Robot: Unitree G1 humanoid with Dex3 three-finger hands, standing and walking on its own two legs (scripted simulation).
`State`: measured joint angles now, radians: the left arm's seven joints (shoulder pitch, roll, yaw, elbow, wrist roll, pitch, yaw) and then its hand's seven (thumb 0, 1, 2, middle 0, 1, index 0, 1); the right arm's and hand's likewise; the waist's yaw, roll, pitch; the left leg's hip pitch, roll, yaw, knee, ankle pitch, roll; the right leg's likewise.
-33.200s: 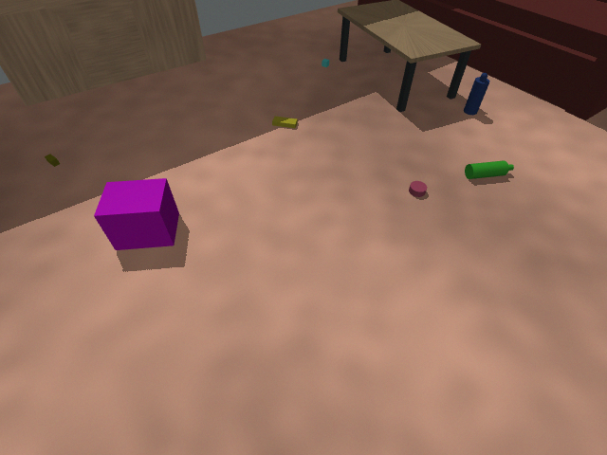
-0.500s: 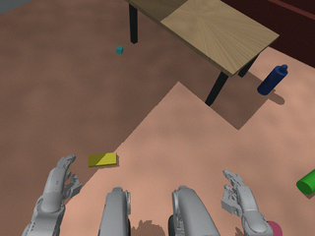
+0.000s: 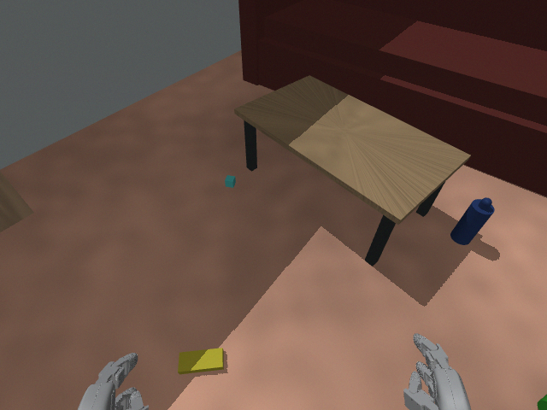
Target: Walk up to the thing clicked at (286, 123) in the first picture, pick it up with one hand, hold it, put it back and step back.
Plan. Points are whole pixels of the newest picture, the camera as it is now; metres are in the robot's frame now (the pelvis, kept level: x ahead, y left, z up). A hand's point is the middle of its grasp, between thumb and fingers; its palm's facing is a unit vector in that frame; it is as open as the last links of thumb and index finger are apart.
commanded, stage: home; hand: left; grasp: from above
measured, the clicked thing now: (201, 360) +0.43 +0.21 -0.70
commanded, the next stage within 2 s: stand in 1.98 s
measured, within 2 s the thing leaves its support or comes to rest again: neither
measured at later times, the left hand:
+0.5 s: hand out of the picture +0.15 +0.18 -0.05, palm faces +0.05 -0.98 -0.20, open 7.4 cm
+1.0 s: hand out of the picture +0.15 +0.18 -0.05, palm faces +0.04 -0.98 -0.19, open 7.4 cm
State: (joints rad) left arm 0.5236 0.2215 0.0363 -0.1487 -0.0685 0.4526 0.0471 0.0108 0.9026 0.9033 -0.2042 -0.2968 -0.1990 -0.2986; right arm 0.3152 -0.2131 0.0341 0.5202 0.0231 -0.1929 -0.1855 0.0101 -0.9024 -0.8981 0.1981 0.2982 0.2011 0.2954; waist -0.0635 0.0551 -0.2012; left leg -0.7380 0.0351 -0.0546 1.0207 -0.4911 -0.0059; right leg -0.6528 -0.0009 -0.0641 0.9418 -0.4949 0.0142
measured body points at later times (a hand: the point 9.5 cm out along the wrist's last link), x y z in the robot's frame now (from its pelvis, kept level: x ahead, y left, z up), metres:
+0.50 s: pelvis -0.01 +0.00 +0.00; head +0.01 +0.00 +0.45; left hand +0.15 +0.23 -0.03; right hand +0.15 -0.24 -0.06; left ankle +0.01 +0.12 -0.68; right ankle -0.02 -0.13 -0.68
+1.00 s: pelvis -0.01 +0.00 +0.00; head +0.00 +0.01 +0.45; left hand +0.14 +0.23 -0.03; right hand +0.15 -0.24 -0.06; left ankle +0.01 +0.12 -0.68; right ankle -0.02 -0.13 -0.68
